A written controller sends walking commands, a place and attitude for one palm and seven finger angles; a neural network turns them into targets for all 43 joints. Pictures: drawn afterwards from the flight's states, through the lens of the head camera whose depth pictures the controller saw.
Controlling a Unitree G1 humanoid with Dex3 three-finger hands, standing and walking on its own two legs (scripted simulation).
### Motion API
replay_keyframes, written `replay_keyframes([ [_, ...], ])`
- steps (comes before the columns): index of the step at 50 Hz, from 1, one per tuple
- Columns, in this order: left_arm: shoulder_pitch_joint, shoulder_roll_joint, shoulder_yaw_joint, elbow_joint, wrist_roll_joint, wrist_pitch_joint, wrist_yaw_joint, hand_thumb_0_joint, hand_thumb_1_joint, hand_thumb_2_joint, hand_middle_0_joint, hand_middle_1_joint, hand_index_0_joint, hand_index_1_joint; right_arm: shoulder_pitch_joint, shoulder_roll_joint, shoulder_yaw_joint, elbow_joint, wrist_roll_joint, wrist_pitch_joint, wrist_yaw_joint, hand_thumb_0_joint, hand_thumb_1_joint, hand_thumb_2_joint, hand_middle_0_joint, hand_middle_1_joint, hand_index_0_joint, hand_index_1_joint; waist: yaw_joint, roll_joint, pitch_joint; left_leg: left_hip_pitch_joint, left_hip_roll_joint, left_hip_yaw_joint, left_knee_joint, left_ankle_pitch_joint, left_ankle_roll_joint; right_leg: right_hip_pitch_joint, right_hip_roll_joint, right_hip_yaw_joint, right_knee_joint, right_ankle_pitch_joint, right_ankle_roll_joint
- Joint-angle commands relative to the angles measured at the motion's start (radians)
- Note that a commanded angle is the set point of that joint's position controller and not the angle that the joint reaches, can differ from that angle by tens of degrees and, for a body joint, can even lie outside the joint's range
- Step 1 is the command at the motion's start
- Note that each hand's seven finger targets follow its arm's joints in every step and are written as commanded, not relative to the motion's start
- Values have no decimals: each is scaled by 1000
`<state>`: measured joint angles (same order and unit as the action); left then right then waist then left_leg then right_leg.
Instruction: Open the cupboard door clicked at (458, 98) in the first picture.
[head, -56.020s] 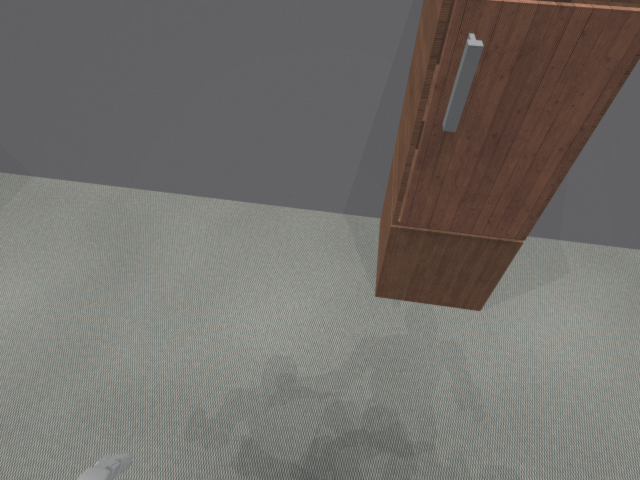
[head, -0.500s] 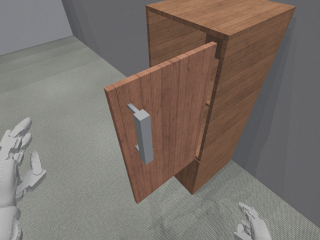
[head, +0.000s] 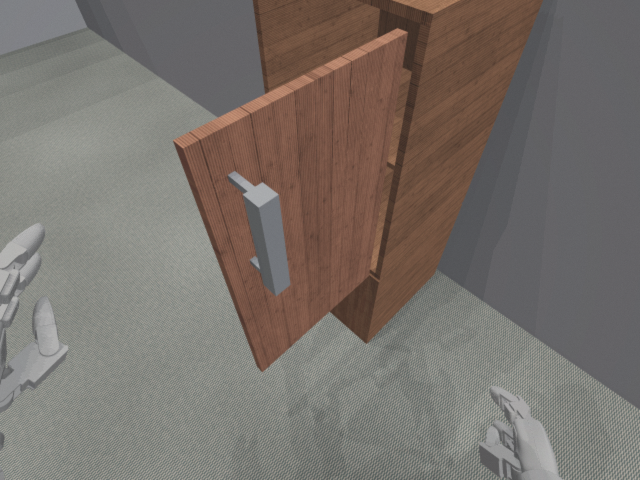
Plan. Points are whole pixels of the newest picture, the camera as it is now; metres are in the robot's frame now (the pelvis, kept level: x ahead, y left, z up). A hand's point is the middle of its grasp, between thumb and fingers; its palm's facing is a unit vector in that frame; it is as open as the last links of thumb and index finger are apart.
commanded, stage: step back with the hand held close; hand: left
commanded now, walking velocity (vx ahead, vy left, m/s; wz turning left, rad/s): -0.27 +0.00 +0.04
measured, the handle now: (258, 236) +0.38 +0.11 +0.10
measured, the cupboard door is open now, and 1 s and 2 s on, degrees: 90 90 90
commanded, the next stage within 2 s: stop stepping back and stand still in 0.80 s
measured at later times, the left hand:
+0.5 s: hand out of the picture +0.11 +0.27 +0.14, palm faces +0.43 -0.80 -0.43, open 7.4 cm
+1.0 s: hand out of the picture +0.02 +0.23 +0.17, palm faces +0.29 -0.81 -0.51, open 7.4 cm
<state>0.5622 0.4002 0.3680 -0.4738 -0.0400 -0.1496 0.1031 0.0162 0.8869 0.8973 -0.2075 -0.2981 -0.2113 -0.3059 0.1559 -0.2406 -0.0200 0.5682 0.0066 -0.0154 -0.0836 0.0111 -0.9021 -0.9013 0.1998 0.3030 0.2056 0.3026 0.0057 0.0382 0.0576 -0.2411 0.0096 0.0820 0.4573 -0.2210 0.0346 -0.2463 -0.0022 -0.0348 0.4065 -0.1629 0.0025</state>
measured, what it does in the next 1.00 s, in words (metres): walks backwards: right foot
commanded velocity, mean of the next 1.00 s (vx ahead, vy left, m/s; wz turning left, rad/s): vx -0.25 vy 0.01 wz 0.02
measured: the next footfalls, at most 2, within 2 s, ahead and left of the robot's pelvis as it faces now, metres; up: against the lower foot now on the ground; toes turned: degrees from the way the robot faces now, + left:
right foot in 0.86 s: -0.20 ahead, -0.11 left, +0.00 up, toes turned -3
left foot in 1.02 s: -0.10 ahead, +0.08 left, +0.00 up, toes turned -2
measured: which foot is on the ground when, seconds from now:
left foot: down 0.00-0.86, up 0.88-1.00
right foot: down 0.00-0.50, up 0.52-0.84, down 0.86-1.00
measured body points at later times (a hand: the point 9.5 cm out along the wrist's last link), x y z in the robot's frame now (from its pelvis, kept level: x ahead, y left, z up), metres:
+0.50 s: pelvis -0.09 +0.02 -0.03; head -0.07 +0.04 +0.42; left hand +0.08 +0.31 +0.17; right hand +0.08 -0.22 -0.10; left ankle -0.01 +0.10 -0.74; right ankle +0.03 -0.12 -0.74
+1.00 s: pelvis -0.19 -0.01 -0.01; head -0.17 +0.02 +0.44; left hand +0.00 +0.27 +0.19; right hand -0.03 -0.25 -0.09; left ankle -0.12 +0.08 -0.73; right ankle -0.29 -0.12 -0.74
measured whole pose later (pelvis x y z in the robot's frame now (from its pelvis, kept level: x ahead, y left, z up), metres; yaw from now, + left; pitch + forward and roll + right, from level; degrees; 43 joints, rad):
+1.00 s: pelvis -0.19 -0.01 -0.01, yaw -3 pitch +2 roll +0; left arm 0.61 0.49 0.44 -0.60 -0.06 -0.22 0.11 0.02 0.88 0.90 -0.21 -0.30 -0.21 -0.31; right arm 0.17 -0.19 0.02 0.63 0.00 -0.09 -0.08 0.01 -0.90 -0.90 0.20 0.30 0.21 0.30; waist 0.01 -0.05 -0.01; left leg -0.47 -0.01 0.05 0.67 -0.21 -0.01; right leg -0.12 0.00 -0.01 0.47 -0.39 0.00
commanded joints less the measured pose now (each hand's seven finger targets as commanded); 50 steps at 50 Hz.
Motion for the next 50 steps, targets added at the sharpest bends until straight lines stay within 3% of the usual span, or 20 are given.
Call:
replay_keyframes([
  [1, 30, 196, 188, -238, -9, -72, 45, 0, 900, 900, -200, -300, -200, -300, -80, -97, -36, -181, 4, -46, -9, 0, -900, -900, 200, 300, 200, 300, 18, 2, -225, 12, 97, -115, -46, 284, -2, 104, -72, 72, 50, 287, -6],
  [9, 4, 178, 198, -251, 17, -102, 56, 0, 900, 900, -200, -300, -200, -300, -62, -119, -40, -193, -2, -75, -7, 0, -900, -900, 200, 300, 200, 300, 17, 101, -140, -320, 166, -188, -178, -171, 51, 199, -27, 56, 215, 60, 8],
  [13, -67, 160, 188, -232, 41, -119, 61, 0, 900, 900, -200, -300, -200, -300, -40, -124, -43, -190, -1, -95, -6, 0, -900, -900, 200, 300, 200, 300, 3, 59, -81, -459, 167, -194, -159, -421, 71, 200, -35, 85, 223, -42, 6],
  [16, -93, 169, 182, -231, 40, -126, 64, 0, 900, 900, -200, -300, -200, -300, -16, -115, -44, -180, -5, -103, -5, 0, -900, -900, 200, 300, 200, 300, -9, -76, -65, -326, 78, -150, 27, -404, 36, -20, -117, 202, 29, -249, -36],
  [18, -110, 180, 167, -259, 29, -132, 73, 0, 900, 900, -200, -300, -200, -300, 1, -96, -38, -145, -6, -104, 1, 0, -900, -900, 200, 300, 200, 300, -14, -190, -94, -56, 1, -92, 328, -271, -11, -310, -244, 294, -146, -424, -101],
  [20, -102, 174, 155, -260, 23, -127, 82, 0, 900, 900, -200, -300, -200, -300, -11, -75, -22, -122, -11, -102, 5, 0, -900, -900, 200, 300, 200, 300, -16, -217, -128, 43, 1, -89, 402, -215, -15, -366, -282, 248, -147, -344, -117],
  [22, -95, 193, 178, -279, 18, -124, 87, 0, 900, 900, -200, -300, -200, -300, -18, -80, -18, -130, -9, -99, -2, 0, -900, -900, 200, 300, 200, 300, -21, -153, -132, 37, 13, -95, 215, -190, -11, -316, -220, 159, -48, -281, -73],
  [23, -99, 198, 186, -305, 13, -127, 86, 0, 900, 900, -200, -300, -200, -300, -30, -102, -22, -143, -11, -100, -10, 0, -900, -900, 200, 300, 200, 300, -18, -27, -93, -53, 63, -184, 54, -274, 10, -289, -151, 124, 47, -321, -41],
  [25, -97, 210, 227, -355, 27, -152, 95, 0, 900, 900, -200, -300, -200, -300, -50, -118, -27, -159, -24, -121, -21, 0, -900, -900, 200, 300, 200, 300, -10, 383, -96, -418, 337, -549, -355, -536, 123, -25, 46, 24, 596, -279, 23],
  [26, -120, 227, 240, -355, 43, -154, 101, 0, 900, 900, -200, -300, -200, -300, -27, -76, -26, -138, -34, -137, -17, 0, -900, -900, 200, 300, 200, 300, -24, 302, -91, -436, 373, -568, -396, -487, 144, -40, 48, 89, 811, -308, 12],
  [29, -63, 225, 245, -328, 22, -151, 97, 0, 900, 900, -200, -300, -200, -300, -30, -85, -49, -124, -14, -162, 2, 0, -900, -900, 200, 300, 200, 300, -3, 68, -163, -193, 301, -387, -225, -184, 129, -142, 32, 94, 766, -307, 14],
  [34, -13, 131, 135, -340, -2, -117, 83, 0, 900, 900, -200, -300, -200, -300, -25, -81, -35, -77, -19, -186, 19, 0, -900, -900, 200, 300, 200, 300, -14, 228, -198, 45, 229, -282, -281, -9, 59, -115, 51, -7, 423, -361, 12],
  [38, -37, 172, 143, -306, -19, -112, 74, 0, 900, 900, -200, -300, -200, -300, -26, -93, -30, -64, -25, -181, 21, 0, -900, -900, 200, 300, 200, 300, 2, 217, -233, 69, 186, -205, -314, -6, 4, 31, 79, -54, 104, -319, -17],
  [40, -25, 205, 166, -310, -34, -121, 63, 0, 900, 900, -200, -300, -200, -300, -35, -81, -26, -70, -22, -160, 23, 0, -900, -900, 200, 300, 200, 300, 8, 161, -263, 116, 146, -155, -231, 122, -42, 75, 50, -42, -102, -168, -39],
  [43, -34, 306, 240, -334, -57, -154, 56, 0, 900, 900, -200, -300, -200, -300, -91, -55, -7, -81, -11, -136, 10, 0, -900, -900, 200, 300, 200, 300, 22, -153, -215, 101, 10, -57, 257, -58, -72, -163, -273, 184, -211, 100, -143],
  [44, -38, 330, 276, -321, -53, -164, 62, 0, 900, 900, -200, -300, -200, -300, -95, -50, 0, -75, -23, -147, 6, 0, -900, -900, 200, 300, 200, 300, 35, -138, -210, -7, -8, -72, 413, -177, -74, -162, -340, 202, -177, 251, -179],
  [46, -16, 291, 256, -293, -26, -142, 46, 0, 900, 900, -200, -300, -200, -300, -84, -55, -6, -96, 6, -146, -3, 0, -900, -900, 200, 300, 200, 300, 22, -282, -216, -192, -19, -79, 429, -187, -55, 95, -269, 81, -5, 701, -135],
  [48, 47, 226, 230, -239, -24, -96, 41, 0, 900, 900, -200, -300, -200, -300, -91, -44, 11, -114, 3, -122, -15, 0, -900, -900, 200, 300, 200, 300, -11, -196, -190, -117, -12, -33, 194, 24, -46, 120, -183, 12, 78, 642, -76],
  [49, 36, 200, 202, -229, -34, -78, 37, 0, 900, 900, -200, -300, -200, -300, -79, -63, 9, -104, 3, -120, -20, 0, -900, -900, 200, 300, 200, 300, -33, -75, -198, 30, -25, -25, 66, 185, -40, 40, -141, -37, 137, 495, -35],
  [50, 28, 202, 200, -227, -37, -75, 41, 0, 900, 900, -200, -300, -200, -300, -61, -95, -1, -97, 1, -128, -25, 0, -900, -900, 200, 300, 200, 300, -27, 93, -199, 152, 65, -134, -35, 443, -9, -50, -73, -43, 219, 260, 10],
])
